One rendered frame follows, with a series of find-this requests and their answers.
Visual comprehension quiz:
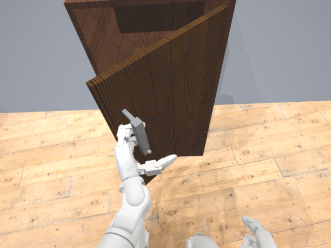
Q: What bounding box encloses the robot left thigh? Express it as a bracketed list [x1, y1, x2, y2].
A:
[136, 229, 149, 248]

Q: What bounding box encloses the handle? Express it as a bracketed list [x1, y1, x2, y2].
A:
[122, 109, 150, 156]

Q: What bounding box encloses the robot thigh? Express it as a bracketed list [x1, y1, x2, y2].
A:
[136, 229, 149, 248]
[186, 235, 219, 248]

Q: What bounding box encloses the robot right hand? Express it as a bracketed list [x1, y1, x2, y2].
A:
[240, 215, 277, 248]

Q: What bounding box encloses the left robot forearm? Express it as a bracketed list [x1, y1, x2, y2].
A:
[97, 176, 152, 248]

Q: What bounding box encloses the robot right thigh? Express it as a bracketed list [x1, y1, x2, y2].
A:
[186, 235, 219, 248]

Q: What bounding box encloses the cupboard door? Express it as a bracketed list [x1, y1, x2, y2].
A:
[86, 4, 229, 186]

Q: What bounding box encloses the robot left hand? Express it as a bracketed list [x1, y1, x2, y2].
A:
[114, 122, 177, 182]

